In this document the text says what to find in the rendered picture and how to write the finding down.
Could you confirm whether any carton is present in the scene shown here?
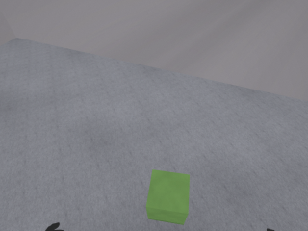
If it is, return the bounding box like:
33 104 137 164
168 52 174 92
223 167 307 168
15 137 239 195
146 169 190 225

